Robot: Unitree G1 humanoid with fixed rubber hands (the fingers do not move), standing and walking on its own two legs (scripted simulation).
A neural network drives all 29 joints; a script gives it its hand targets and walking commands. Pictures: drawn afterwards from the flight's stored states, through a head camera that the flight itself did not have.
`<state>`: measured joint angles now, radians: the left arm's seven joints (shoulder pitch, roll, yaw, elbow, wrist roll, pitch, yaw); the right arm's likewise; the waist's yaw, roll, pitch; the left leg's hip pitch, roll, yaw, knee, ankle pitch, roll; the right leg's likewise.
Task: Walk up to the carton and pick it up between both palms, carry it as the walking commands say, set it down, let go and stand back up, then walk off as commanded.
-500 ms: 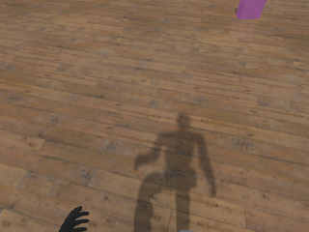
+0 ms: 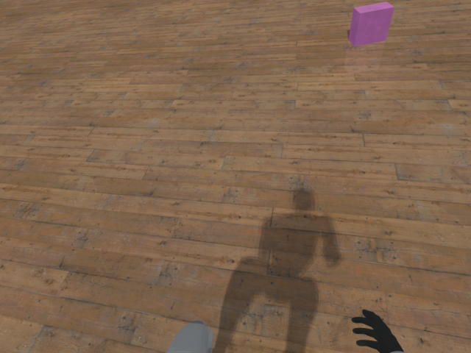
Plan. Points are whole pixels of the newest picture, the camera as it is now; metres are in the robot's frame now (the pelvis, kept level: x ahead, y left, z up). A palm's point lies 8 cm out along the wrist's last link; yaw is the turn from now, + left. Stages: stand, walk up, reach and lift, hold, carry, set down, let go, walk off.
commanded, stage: walk up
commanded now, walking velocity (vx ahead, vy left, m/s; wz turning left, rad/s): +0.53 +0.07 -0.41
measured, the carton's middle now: (370, 24) +2.86 -0.72 -0.66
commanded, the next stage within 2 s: none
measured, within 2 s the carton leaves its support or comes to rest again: neither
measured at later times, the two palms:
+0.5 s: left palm (158, 230) +0.42 +0.29 -0.15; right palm (366, 279) +0.34 -0.21 -0.16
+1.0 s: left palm (208, 155) +0.72 +0.22 -0.16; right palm (374, 154) +0.70 -0.28 -0.14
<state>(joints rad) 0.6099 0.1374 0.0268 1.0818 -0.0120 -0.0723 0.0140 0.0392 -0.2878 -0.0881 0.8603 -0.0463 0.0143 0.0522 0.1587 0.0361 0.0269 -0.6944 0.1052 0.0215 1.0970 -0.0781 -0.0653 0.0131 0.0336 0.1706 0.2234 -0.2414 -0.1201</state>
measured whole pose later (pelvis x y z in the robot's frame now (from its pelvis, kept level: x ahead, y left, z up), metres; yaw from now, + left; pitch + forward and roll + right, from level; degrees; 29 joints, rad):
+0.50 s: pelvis +0.33 +0.05 -0.03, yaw -10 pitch -1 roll +1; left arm 0.24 0.22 0.05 1.00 0.01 -0.05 0.00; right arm 0.24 -0.23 -0.06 0.99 -0.05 -0.09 -0.02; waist -0.01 0.03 0.01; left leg -0.12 -0.05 0.18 0.52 -0.39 0.08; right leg -0.51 -0.05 0.01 1.26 -0.37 -0.02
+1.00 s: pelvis +0.68 -0.02 -0.02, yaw -12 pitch -1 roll -1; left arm 0.31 0.20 0.05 1.02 0.03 -0.07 0.01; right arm 0.25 -0.22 -0.05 0.87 -0.01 -0.04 0.02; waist 0.04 0.00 0.09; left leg -0.61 0.14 0.06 0.95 -0.37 -0.04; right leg -0.09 -0.03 -0.09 0.44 -0.33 0.01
